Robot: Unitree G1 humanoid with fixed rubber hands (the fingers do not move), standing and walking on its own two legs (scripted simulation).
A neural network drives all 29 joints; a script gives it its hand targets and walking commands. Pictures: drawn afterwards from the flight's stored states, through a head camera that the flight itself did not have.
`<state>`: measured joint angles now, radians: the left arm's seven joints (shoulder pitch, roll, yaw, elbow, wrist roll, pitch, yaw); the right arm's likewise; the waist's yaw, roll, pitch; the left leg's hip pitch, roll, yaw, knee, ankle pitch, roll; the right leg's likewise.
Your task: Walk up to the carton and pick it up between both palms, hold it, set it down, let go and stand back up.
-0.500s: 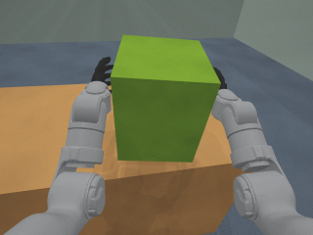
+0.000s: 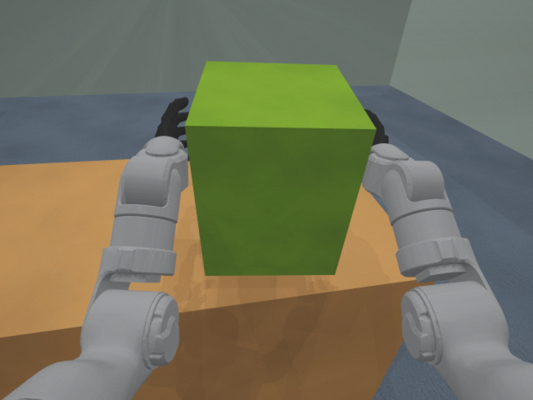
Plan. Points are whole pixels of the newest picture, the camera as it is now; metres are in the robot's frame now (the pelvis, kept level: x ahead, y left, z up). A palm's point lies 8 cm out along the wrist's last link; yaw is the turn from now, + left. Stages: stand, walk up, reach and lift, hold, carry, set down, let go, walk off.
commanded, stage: hold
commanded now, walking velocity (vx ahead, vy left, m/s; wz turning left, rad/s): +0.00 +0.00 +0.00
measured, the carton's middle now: (271, 169) +0.38 +0.01 +0.23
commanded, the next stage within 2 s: none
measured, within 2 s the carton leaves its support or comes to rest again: neither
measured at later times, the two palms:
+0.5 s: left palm (172, 144) +0.36 +0.15 +0.28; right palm (379, 157) +0.36 -0.14 +0.27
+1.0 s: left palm (171, 143) +0.35 +0.15 +0.28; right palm (380, 156) +0.36 -0.14 +0.27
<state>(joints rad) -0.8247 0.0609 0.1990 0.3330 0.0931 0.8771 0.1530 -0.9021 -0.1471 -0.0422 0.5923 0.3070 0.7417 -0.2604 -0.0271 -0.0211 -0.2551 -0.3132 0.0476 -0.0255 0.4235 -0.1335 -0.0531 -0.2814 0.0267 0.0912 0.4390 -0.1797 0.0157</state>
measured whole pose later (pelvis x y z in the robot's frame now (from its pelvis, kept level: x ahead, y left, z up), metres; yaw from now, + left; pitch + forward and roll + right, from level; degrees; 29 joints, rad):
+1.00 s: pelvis -0.01 +0.00 +0.00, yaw +0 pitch +1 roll +0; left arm -0.87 0.07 0.20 0.38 0.09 0.89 0.15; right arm -0.91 -0.16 -0.04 0.60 0.31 0.77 -0.26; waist -0.03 -0.02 -0.26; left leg -0.31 0.05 -0.03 0.42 -0.13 -0.05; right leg -0.28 0.03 0.09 0.44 -0.17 0.02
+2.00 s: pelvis -0.01 +0.00 +0.00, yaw +0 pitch +1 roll +0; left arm -0.87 0.07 0.20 0.38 0.09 0.89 0.14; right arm -0.91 -0.16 -0.04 0.60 0.31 0.77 -0.27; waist -0.04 -0.02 -0.27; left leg -0.31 0.05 -0.03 0.42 -0.12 -0.05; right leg -0.28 0.03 0.09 0.44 -0.17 0.02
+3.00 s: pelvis -0.01 +0.00 +0.00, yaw +0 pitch +0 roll +0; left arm -0.88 0.07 0.20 0.40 0.09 0.88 0.14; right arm -0.91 -0.16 -0.04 0.60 0.31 0.77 -0.27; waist -0.04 -0.02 -0.27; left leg -0.31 0.05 -0.03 0.42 -0.12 -0.05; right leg -0.28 0.03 0.09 0.44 -0.17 0.02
